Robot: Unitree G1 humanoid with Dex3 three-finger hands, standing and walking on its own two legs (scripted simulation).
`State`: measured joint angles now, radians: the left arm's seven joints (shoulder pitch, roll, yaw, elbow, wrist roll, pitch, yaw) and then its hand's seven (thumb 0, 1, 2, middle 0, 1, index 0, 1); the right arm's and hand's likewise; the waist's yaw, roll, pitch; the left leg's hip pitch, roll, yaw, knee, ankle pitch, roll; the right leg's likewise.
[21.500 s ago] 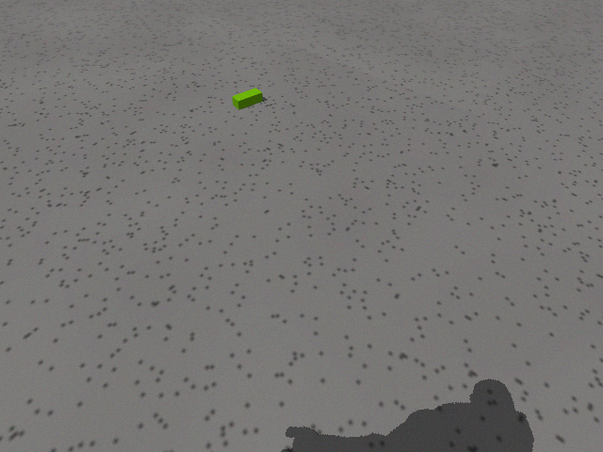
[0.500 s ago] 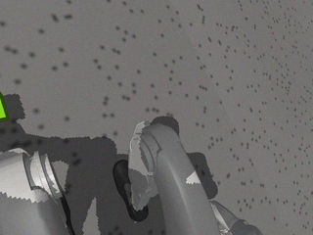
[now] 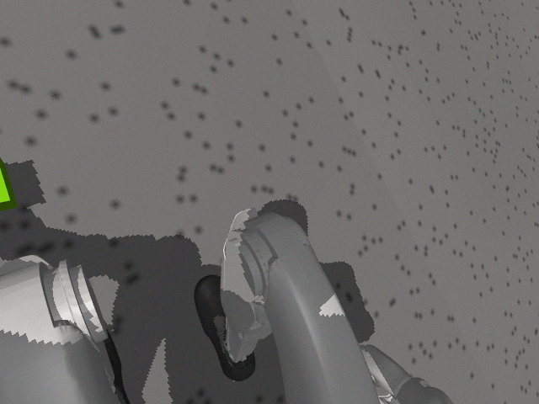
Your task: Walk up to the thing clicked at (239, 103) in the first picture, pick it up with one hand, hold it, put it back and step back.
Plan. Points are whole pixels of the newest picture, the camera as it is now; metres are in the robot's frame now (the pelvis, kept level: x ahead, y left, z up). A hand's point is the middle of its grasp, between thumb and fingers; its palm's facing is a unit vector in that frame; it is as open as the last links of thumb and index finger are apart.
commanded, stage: close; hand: left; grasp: from above
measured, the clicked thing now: out of the picture +0.41 +0.33 -0.27
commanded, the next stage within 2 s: settle in 0.04 s
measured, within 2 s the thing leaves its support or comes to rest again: leaves its support in 0.42 s
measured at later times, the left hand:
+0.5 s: hand out of the picture +0.40 +0.34 -0.24, palm faces -0.39 -0.16 -0.91, open 10.2 cm
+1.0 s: hand out of the picture +0.39 +0.34 -0.14, palm faces -0.42 -0.11 -0.90, open 10.1 cm
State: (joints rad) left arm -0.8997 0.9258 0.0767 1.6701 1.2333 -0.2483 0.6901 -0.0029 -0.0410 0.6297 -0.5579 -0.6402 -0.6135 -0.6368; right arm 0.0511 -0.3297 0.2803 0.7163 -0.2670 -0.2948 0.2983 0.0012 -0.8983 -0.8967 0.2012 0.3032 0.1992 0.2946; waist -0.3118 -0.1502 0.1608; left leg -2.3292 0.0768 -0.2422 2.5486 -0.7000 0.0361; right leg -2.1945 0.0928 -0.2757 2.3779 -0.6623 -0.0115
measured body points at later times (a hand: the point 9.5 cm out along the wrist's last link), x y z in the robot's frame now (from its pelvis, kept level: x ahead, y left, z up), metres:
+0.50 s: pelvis +0.00 +0.00 +0.00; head +0.25 +0.14 +0.35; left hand +0.41 +0.34 -0.19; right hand +0.09 -0.25 -0.07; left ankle +0.07 +0.12 -0.27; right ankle +0.11 -0.09 -0.27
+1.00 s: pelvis +0.00 -0.01 +0.02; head +0.20 +0.09 +0.41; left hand +0.41 +0.34 -0.09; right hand +0.12 -0.26 -0.08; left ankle +0.07 +0.12 -0.27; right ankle +0.11 -0.09 -0.27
